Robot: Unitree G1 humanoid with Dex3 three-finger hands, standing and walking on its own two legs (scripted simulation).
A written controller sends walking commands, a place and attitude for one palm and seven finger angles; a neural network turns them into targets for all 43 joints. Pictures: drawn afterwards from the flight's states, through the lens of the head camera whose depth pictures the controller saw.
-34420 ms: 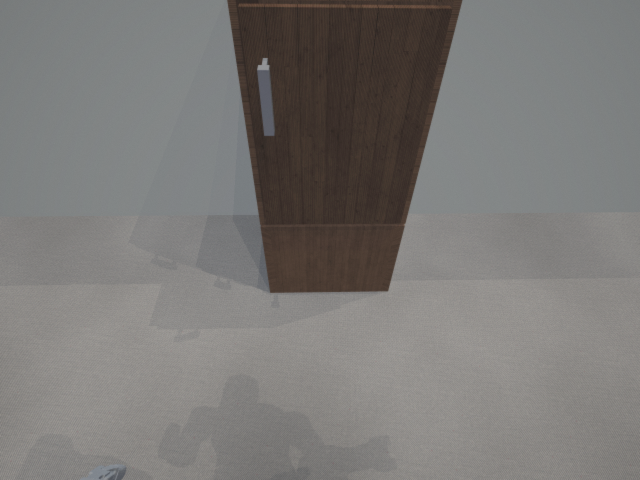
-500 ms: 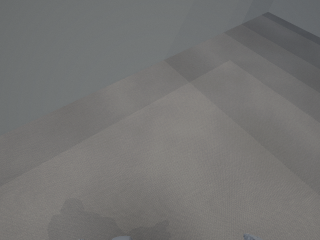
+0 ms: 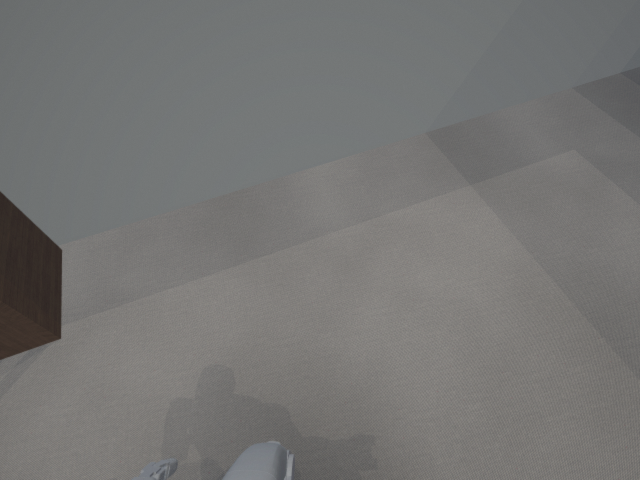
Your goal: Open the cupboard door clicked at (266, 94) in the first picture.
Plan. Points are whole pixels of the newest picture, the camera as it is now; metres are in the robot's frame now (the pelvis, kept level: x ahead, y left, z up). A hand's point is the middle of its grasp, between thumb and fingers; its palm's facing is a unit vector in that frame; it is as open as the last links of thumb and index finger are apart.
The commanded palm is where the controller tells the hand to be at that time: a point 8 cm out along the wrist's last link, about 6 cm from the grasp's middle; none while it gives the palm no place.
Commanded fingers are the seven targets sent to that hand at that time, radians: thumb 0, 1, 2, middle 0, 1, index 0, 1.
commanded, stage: turn to face it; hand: left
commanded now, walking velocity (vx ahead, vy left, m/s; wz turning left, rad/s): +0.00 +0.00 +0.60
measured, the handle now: out of the picture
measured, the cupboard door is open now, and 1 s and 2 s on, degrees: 43 43 43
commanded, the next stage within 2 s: take the last steps up to it in 1.56 s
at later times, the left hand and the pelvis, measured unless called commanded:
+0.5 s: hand out of the picture +0.04 +0.25 -0.16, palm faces +0.31 -0.91 -0.28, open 7.4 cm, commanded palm none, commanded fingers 0.00 0.90 0.90 -0.20 -0.30 -0.20 -0.30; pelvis +0.01 +0.01 +0.00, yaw +17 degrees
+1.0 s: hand out of the picture -0.06 +0.23 -0.19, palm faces +0.60 -0.76 -0.24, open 7.4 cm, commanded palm none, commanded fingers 0.00 0.90 0.90 -0.20 -0.30 -0.20 -0.30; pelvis +0.01 +0.02 -0.01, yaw +37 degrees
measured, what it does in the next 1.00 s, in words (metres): steps on the spot, turning left: left foot, then right foot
